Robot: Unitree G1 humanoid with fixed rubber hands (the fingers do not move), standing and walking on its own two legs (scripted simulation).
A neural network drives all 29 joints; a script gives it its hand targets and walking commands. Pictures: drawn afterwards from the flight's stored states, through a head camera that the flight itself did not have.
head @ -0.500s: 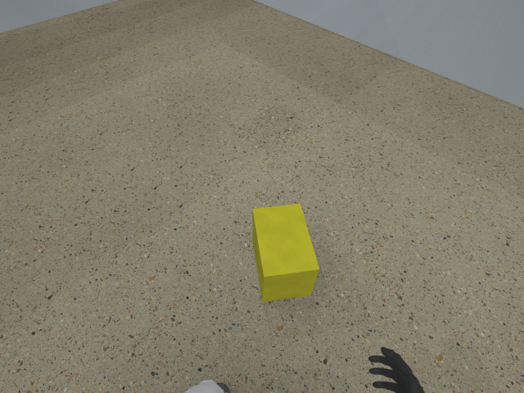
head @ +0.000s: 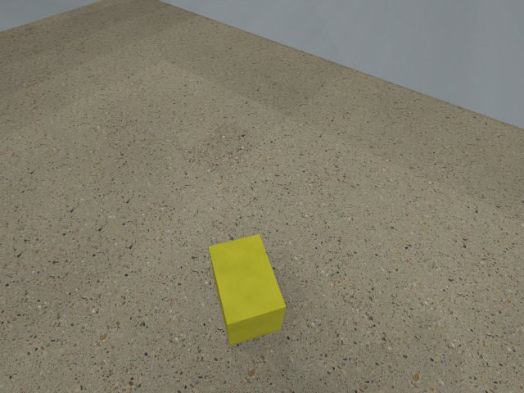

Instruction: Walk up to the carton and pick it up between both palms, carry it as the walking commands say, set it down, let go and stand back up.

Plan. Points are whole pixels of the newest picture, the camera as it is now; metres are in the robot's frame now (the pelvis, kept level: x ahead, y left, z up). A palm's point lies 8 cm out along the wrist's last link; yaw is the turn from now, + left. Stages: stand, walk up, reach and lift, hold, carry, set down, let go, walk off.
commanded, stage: walk up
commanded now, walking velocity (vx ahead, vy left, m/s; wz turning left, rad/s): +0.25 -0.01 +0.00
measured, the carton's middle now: (245, 288) +0.58 +0.00 -0.66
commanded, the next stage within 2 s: none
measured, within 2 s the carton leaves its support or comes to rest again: neither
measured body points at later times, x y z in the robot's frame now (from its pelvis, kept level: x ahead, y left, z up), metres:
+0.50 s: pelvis +0.07 -0.01 +0.00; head +0.09 +0.01 +0.45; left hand +0.07 +0.21 -0.17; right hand +0.14 -0.25 -0.14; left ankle +0.10 +0.09 -0.74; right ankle +0.05 -0.14 -0.74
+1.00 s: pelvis +0.08 -0.06 +0.00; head +0.10 -0.07 +0.45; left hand +0.08 +0.19 -0.15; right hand +0.12 -0.31 -0.16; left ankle +0.08 +0.08 -0.70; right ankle +0.09 -0.17 -0.74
